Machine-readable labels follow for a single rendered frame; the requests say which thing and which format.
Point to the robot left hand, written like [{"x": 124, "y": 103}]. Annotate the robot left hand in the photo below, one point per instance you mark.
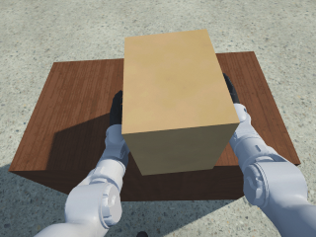
[{"x": 116, "y": 109}]

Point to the robot left upper arm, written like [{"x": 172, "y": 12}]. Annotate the robot left upper arm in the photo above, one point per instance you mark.
[{"x": 90, "y": 211}]

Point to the pedestal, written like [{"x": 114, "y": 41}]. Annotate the pedestal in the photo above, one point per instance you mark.
[{"x": 66, "y": 134}]

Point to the right robot forearm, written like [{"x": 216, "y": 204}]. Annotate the right robot forearm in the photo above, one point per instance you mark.
[{"x": 248, "y": 145}]

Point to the carton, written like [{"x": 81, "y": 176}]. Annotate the carton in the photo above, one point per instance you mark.
[{"x": 177, "y": 112}]

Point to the robot right upper arm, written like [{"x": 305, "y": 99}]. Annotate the robot right upper arm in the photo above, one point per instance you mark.
[{"x": 279, "y": 190}]

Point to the left robot forearm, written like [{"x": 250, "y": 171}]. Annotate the left robot forearm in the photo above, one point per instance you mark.
[{"x": 113, "y": 162}]

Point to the robot right hand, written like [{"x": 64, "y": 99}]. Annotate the robot right hand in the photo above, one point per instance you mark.
[{"x": 231, "y": 89}]

